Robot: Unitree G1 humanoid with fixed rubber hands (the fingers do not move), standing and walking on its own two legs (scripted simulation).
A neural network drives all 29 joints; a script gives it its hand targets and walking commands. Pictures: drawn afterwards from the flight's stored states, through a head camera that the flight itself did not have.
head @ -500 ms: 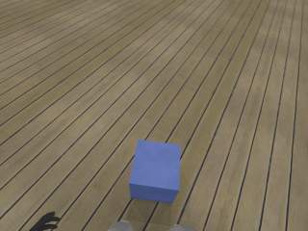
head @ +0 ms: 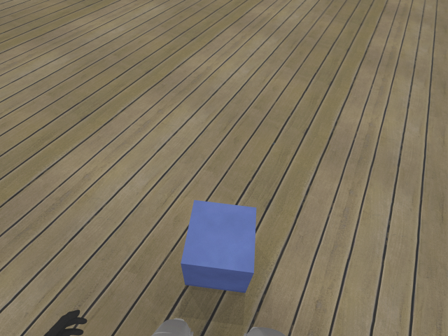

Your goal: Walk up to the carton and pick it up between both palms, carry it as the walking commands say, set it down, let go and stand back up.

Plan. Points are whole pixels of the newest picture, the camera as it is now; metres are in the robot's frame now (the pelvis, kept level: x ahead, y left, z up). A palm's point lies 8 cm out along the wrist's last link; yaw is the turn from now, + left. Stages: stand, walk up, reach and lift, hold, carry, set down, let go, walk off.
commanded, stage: walk up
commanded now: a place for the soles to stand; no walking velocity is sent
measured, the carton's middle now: (220, 247) +0.52 +0.00 -0.60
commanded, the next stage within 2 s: none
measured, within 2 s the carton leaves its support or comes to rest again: neither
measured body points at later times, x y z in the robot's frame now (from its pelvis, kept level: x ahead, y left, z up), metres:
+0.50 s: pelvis +0.00 +0.01 +0.00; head +0.02 +0.03 +0.45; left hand +0.11 +0.32 -0.11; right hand +0.07 -0.32 -0.09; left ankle +0.03 +0.15 -0.69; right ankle +0.03 -0.08 -0.70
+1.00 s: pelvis +0.00 +0.02 +0.00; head +0.03 +0.04 +0.45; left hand +0.11 +0.33 -0.11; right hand +0.08 -0.31 -0.09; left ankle +0.03 +0.14 -0.70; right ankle +0.02 -0.08 -0.70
